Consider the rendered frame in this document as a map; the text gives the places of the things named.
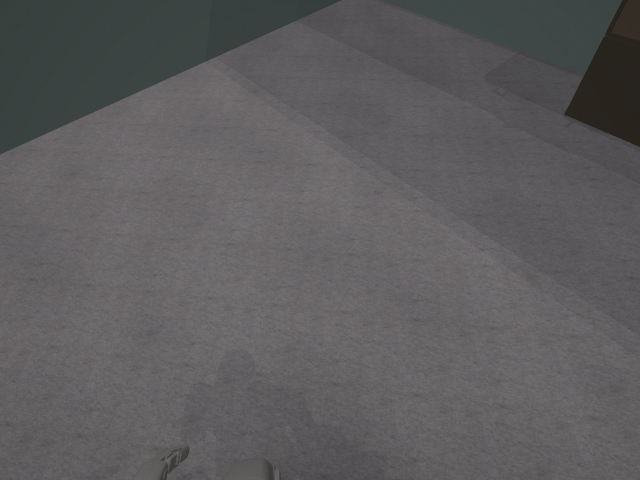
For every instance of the robot left hand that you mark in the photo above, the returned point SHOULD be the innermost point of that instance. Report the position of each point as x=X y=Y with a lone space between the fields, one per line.
x=162 y=463

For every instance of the robot left thigh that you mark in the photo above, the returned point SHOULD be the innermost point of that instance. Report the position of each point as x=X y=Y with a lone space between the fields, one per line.
x=252 y=469

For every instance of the cupboard door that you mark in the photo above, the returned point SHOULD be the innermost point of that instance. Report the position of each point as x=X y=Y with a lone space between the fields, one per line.
x=628 y=23

